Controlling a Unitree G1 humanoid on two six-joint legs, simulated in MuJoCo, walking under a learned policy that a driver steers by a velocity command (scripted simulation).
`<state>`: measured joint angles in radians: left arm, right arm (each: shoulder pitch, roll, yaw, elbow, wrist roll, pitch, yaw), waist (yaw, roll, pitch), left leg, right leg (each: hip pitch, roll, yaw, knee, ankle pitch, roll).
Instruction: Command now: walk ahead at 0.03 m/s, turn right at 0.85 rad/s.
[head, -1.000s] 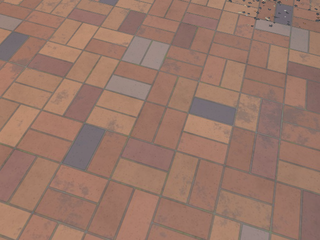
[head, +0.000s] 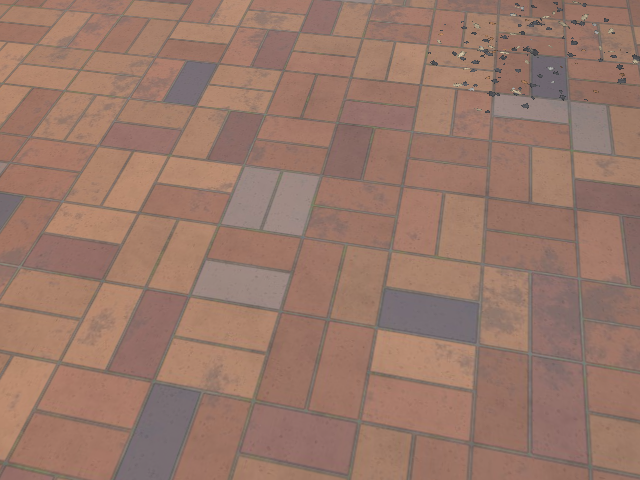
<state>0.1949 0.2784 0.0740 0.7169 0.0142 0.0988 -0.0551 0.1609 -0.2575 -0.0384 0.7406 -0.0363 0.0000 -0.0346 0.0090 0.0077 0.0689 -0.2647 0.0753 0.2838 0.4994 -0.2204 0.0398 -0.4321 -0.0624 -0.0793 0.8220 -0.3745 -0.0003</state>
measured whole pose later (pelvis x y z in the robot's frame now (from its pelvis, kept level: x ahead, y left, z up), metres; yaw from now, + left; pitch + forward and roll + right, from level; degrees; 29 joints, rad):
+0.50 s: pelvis +0.03 -0.01 +0.00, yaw -28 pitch +2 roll +1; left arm 0.23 0.33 0.10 0.65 0.02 0.07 -0.02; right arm 0.12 -0.29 -0.03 0.68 -0.01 0.03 -0.02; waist 0.04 -0.01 0.06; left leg -0.41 -0.06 -0.10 0.69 -0.36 -0.02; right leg -0.32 0.18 0.28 0.53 -0.21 -0.05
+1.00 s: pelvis +0.04 -0.01 +0.00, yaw -41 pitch +0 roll +0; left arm 0.12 0.24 0.01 0.70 0.03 0.05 0.01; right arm 0.29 -0.27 -0.03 0.76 0.00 0.03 0.02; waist -0.07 0.02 0.07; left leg -0.30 0.02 0.04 0.65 -0.41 0.01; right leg -0.20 0.01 0.00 0.48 -0.26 -0.02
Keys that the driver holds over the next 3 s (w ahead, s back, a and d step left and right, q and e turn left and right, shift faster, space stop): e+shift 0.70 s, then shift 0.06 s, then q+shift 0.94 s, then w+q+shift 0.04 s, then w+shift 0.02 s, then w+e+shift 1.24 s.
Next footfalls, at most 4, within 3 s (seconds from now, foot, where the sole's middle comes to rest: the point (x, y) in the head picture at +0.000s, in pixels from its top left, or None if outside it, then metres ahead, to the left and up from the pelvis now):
0.06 right None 0.06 -0.11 -0.77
0.54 left None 0.16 0.05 -0.77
0.94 right None -0.01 -0.11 -0.77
1.32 left None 0.12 0.08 -0.77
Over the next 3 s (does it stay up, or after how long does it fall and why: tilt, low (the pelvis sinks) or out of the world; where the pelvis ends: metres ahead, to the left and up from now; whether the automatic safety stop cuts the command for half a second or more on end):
stays up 0.84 -0.26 0.00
